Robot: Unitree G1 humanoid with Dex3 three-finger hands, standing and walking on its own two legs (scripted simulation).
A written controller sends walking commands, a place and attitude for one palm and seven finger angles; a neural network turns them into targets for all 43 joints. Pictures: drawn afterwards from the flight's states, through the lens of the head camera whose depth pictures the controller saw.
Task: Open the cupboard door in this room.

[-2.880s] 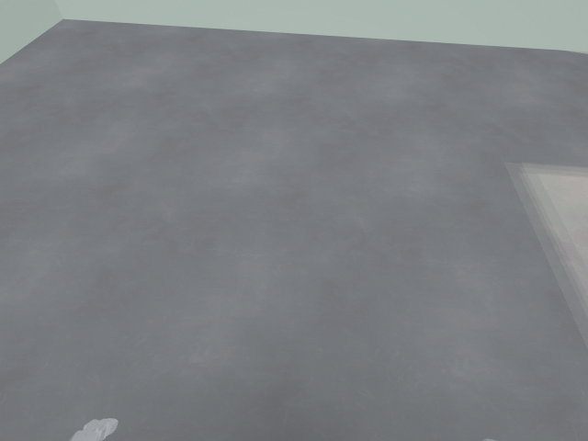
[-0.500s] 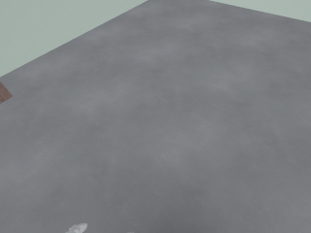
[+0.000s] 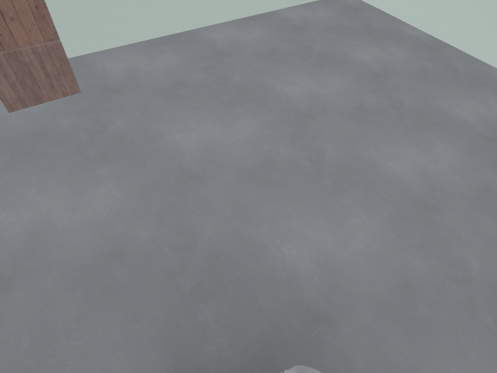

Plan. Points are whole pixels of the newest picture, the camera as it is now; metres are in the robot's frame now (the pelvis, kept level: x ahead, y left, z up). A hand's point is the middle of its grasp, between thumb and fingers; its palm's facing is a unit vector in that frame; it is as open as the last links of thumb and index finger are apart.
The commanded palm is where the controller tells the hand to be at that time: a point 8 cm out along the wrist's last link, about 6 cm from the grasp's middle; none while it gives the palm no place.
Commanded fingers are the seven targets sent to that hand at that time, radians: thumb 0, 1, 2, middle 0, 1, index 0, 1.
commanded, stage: turn or walk to find it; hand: left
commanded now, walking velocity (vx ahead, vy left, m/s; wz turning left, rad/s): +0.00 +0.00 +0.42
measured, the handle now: out of the picture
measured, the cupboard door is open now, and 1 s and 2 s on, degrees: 0 0 0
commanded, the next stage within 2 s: stand and wait in 0.54 s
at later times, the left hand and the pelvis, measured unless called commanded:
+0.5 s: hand out of the picture +0.03 +0.18 -0.14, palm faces +0.21 -0.94 -0.26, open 7.4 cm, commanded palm none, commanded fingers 0.00 0.90 0.90 -0.20 -0.30 -0.20 -0.30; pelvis -0.03 -0.03 +0.00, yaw +12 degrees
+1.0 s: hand out of the picture -0.11 +0.20 -0.17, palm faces +0.34 -0.92 -0.22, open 7.4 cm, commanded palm none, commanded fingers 0.00 0.90 0.90 -0.20 -0.30 -0.20 -0.30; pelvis -0.06 +0.01 +0.01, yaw +17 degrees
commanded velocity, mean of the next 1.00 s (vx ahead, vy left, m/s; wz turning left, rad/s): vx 0.00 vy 0.00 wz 0.22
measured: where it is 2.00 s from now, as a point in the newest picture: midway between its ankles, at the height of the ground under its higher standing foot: outside the picture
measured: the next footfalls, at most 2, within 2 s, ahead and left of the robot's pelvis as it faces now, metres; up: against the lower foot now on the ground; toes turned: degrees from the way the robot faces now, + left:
right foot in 0.38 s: +0.03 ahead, -0.13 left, +0.00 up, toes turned +6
left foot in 0.76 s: -0.05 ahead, +0.12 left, +0.00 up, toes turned +20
